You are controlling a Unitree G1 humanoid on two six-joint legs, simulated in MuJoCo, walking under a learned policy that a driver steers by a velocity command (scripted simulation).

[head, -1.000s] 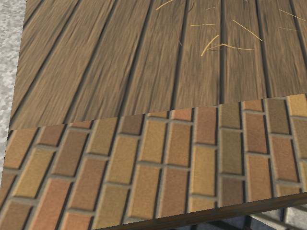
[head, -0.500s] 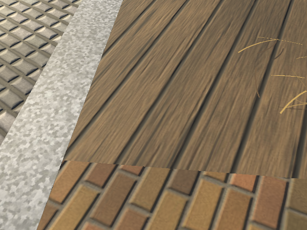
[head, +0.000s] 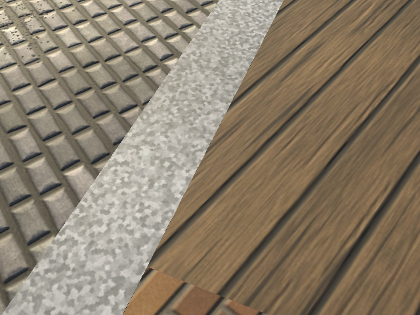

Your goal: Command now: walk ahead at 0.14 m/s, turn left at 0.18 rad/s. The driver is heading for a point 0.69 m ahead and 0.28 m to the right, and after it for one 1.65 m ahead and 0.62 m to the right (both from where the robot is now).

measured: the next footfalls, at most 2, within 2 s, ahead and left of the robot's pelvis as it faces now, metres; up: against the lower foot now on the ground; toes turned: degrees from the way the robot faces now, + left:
right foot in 0.64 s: +0.22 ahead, -0.14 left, +0.00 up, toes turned -16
left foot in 1.06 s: +0.54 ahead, +0.01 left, +0.00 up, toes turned -31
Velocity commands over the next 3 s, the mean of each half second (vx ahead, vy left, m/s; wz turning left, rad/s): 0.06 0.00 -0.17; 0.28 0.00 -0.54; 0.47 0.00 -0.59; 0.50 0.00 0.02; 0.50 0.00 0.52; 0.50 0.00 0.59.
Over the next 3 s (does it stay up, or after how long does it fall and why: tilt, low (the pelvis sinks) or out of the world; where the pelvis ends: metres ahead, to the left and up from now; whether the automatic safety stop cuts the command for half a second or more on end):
stays up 1.21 -0.66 0.07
